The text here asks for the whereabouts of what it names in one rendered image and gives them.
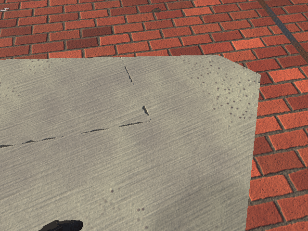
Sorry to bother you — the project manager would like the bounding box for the left robot hand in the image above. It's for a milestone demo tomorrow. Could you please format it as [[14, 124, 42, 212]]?
[[39, 219, 83, 231]]

